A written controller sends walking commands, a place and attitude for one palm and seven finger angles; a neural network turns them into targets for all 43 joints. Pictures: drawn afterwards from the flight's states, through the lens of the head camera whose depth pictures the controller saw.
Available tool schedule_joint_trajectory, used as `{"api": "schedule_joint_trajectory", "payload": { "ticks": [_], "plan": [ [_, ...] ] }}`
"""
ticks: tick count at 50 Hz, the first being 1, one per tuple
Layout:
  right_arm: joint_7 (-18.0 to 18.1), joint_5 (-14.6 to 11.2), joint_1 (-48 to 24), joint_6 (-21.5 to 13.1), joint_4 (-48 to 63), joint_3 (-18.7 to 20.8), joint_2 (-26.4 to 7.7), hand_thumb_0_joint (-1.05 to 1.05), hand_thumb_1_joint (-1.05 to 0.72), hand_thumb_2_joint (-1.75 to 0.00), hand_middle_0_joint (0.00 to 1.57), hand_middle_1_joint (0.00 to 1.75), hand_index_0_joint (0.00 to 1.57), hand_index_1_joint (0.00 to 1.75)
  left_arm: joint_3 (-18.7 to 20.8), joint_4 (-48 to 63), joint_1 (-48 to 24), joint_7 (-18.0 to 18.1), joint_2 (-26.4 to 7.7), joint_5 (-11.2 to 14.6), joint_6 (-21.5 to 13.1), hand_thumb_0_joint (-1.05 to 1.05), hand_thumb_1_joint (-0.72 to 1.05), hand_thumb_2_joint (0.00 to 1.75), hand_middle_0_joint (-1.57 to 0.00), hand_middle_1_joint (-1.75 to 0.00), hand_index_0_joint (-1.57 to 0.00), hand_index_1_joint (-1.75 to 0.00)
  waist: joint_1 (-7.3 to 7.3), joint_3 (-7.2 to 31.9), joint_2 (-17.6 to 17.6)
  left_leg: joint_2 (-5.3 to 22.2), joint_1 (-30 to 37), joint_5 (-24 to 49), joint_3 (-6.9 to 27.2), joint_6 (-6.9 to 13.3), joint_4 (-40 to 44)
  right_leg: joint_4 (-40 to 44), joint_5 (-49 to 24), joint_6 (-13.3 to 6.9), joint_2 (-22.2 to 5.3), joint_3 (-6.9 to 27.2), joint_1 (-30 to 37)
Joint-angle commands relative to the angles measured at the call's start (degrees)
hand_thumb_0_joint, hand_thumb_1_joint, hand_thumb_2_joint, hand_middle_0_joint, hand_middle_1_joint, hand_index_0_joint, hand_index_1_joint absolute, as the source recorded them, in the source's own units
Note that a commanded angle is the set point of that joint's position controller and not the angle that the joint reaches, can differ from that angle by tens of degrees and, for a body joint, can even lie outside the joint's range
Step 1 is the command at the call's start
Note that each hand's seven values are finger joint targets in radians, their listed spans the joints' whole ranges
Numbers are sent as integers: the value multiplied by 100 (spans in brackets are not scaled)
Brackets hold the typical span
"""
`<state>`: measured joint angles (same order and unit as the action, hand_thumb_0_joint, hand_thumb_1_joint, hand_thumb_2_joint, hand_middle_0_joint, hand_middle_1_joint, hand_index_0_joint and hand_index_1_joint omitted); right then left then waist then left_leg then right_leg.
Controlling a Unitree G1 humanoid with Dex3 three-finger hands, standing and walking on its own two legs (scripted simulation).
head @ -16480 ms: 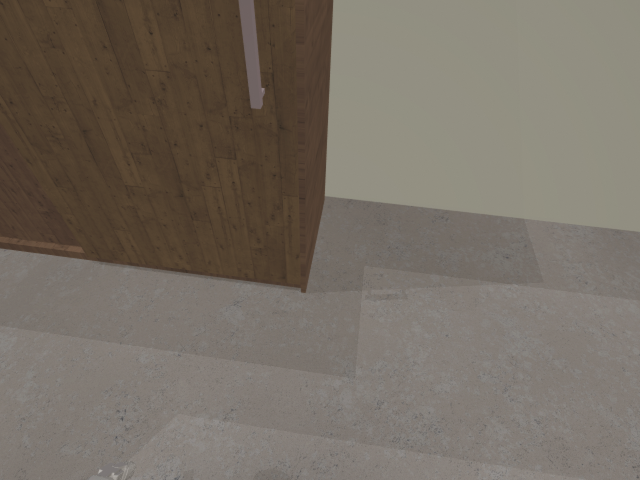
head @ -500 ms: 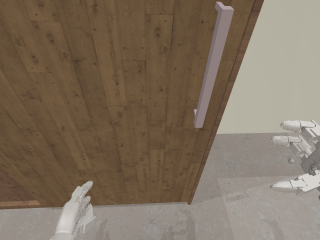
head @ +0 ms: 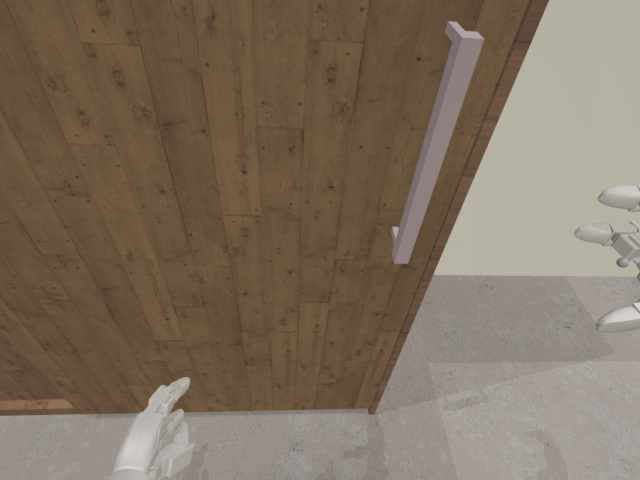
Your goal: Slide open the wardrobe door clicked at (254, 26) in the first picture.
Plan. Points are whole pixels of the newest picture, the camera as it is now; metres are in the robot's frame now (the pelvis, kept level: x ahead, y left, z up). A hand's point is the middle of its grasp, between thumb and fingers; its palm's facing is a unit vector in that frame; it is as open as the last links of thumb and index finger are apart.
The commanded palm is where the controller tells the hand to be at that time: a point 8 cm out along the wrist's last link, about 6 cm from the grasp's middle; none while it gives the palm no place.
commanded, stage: raise the hand with hooked fingers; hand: right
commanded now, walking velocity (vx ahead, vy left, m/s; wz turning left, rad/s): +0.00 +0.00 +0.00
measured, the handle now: (422, 162) +0.47 -0.12 +0.20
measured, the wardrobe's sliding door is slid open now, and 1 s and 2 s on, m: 0.00 0.00 0.00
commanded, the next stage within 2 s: move the hooked fingers beside the handle in 0.36 s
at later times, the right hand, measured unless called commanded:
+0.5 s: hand (605, 268) +0.28 -0.26 +0.21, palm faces +0.05 +0.99 -0.12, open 14.0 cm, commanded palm +0.24 -0.30 +0.21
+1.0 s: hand (555, 242) +0.32 -0.23 +0.20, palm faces +0.03 +1.00 -0.09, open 14.0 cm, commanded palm +0.29 -0.28 +0.21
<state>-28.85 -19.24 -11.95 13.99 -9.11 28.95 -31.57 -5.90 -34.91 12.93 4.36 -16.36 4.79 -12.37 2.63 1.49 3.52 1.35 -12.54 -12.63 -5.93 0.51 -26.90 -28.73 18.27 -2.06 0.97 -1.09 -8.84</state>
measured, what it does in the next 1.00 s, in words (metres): stands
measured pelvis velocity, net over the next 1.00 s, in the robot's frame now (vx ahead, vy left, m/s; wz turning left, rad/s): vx -0.01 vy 0.01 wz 0.01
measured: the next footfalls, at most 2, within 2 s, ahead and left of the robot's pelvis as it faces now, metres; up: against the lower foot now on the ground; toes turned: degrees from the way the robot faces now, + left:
none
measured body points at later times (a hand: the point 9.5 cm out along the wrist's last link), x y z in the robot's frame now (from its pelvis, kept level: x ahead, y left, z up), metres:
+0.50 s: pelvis +0.00 +0.01 +0.00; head -0.02 +0.04 +0.45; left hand +0.20 +0.23 -0.07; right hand +0.27 -0.32 +0.21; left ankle +0.02 +0.12 -0.74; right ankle -0.03 -0.09 -0.74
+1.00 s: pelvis -0.01 +0.01 +0.00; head -0.03 +0.04 +0.45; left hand +0.17 +0.25 -0.08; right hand +0.31 -0.29 +0.21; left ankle +0.02 +0.12 -0.74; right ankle -0.03 -0.09 -0.74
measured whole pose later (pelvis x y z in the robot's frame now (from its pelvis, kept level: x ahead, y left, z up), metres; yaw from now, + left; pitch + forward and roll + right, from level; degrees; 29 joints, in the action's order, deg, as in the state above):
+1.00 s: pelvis -0.01 +0.01 +0.00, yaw +0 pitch -2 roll +0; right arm -22.3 -15.8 -18.0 12.6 -13.4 23.4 -26.5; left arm -5.0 -35.7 12.8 5.6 -16.1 5.1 -12.3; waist 1.5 1.2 3.8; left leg 0.8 -13.4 -12.8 -5.8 1.6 -28.1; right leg -28.5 17.7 -1.0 0.4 -1.2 -8.9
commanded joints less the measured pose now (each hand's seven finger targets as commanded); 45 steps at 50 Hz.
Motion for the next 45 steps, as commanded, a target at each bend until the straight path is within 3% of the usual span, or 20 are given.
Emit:
{"api": "schedule_joint_trajectory", "payload": {
  "ticks": [1,4,6,10,11,12,14,18,21,24,27,29,31,35,36,37,40,41,45],
  "plan": [
    [44,-199,-1294,-310,1409,584,-1556,0,50,-30,30,120,30,120,358,1118,-880,21,-641,8,-313,0,90,90,-20,-30,-20,-30,95,1097,25,-19,671,1222,337,170,134,346,-1721,113,-120,389,-56],
    [212,-178,-1492,-476,1879,762,-1687,0,50,-30,30,120,30,120,370,1128,-863,59,-605,5,-354,0,90,90,-20,-30,-20,-30,88,1292,348,-48,707,1330,265,150,111,376,-1867,102,-101,361,129],
    [321,-163,-1373,-513,1865,901,-1799,0,50,-30,30,120,30,120,376,1081,-838,82,-599,-31,-364,0,90,90,-20,-30,-20,-30,139,1205,286,-32,782,1388,308,163,156,359,-1896,89,-113,338,77],
    [344,-84,-1497,-432,1493,614,-1505,0,50,-30,30,120,30,120,374,990,-788,145,-609,14,-391,0,90,90,-20,-30,-20,-30,5,858,371,-31,471,1089,287,128,208,442,-1547,74,-105,315,39],
    [335,-73,-1465,-410,1503,561,-1487,0,50,-30,30,120,30,120,383,979,-785,147,-607,13,-373,0,90,90,-20,-30,-20,-30,23,822,199,-25,534,1114,302,133,248,437,-1579,66,-129,306,52],
    [313,-64,-1568,-387,1498,525,-1481,0,50,-30,30,120,30,120,371,984,-811,154,-625,18,-383,0,90,90,-20,-30,-20,-30,-6,817,282,-16,518,1131,325,127,239,436,-1556,57,-110,312,36],
    [266,-56,-1564,-348,1467,459,-1446,0,50,-30,30,120,30,120,372,998,-805,172,-620,27,-388,0,90,90,-20,-30,-20,-30,-18,971,194,-23,543,1199,306,107,199,407,-1601,45,-103,317,96],
    [197,-115,-1534,-352,1356,503,-1479,0,50,-30,30,120,30,120,357,1001,-861,157,-623,26,-373,0,90,90,-20,-30,-20,-30,-10,899,-38,1,550,1023,353,95,228,379,-1413,37,-104,339,-33],
    [221,-117,-1518,-404,1531,590,-1605,0,50,-30,30,120,30,120,353,1012,-891,144,-592,20,-375,0,90,90,-20,-30,-20,-30,53,1013,140,9,647,1151,387,106,221,338,-1549,42,-103,310,33],
    [246,-103,-1582,-424,1454,584,-1552,0,50,-30,30,120,30,120,344,998,-878,157,-586,26,-393,0,90,90,-20,-30,-20,-30,8,1026,133,-4,591,1109,328,88,207,373,-1500,39,-90,314,35],
    [263,-101,-1690,-419,1258,288,-1255,0,50,-30,30,120,30,120,346,938,-850,164,-595,41,-403,0,90,90,-20,-30,-20,-30,-63,826,-33,-8,419,971,340,79,244,387,-1362,34,-104,319,2],
    [313,-37,-1989,-398,1239,86,-1169,0,50,-30,30,120,30,120,335,926,-851,187,-591,60,-420,0,90,90,-20,-30,-20,-30,-101,767,95,-5,269,746,318,75,260,419,-1173,37,-91,341,16],
    [393,8,-2062,-429,1250,155,-1301,0,50,-30,30,120,30,120,353,900,-844,195,-591,37,-428,0,90,90,-20,-30,-20,-30,-60,800,-14,5,360,683,355,94,286,417,-1181,36,-113,364,10],
    [502,70,-2341,-529,1462,-2,-1102,0,50,-30,30,120,30,120,331,938,-878,204,-542,22,-469,0,90,90,-20,-30,-20,-30,-55,1143,304,17,448,839,296,111,182,458,-1319,54,-76,378,190],
    [552,79,-2155,-529,1374,152,-1267,0,50,-30,30,120,30,120,338,911,-849,189,-549,16,-443,0,90,90,-20,-30,-20,-30,-7,1053,42,3,526,862,302,115,228,457,-1360,53,-110,373,93],
    [565,76,-2166,-522,1230,118,-1177,0,50,-30,30,120,30,120,335,892,-842,189,-557,13,-426,0,90,90,-20,-30,-20,-30,-33,1072,-42,8,534,892,309,102,215,471,-1345,39,-94,355,47],
    [648,129,-2247,-463,928,122,-1177,0,50,-30,30,120,30,120,349,864,-826,190,-575,32,-399,0,90,90,-20,-30,-20,-30,-33,890,40,25,426,729,287,100,219,514,-1183,57,-93,343,-76],
    [676,150,-2215,-450,982,126,-1222,0,50,-30,30,120,30,120,355,883,-837,173,-584,20,-375,0,90,90,-20,-30,-20,-30,15,921,-45,25,516,791,315,117,234,500,-1262,48,-100,329,-82],
    [704,195,-2488,-440,786,100,-1220,0,50,-30,30,120,30,120,372,907,-815,184,-593,36,-334,0,90,90,-20,-30,-20,-30,-56,1055,-57,41,529,819,337,87,196,472,-1235,32,-89,286,-105]
  ]
}}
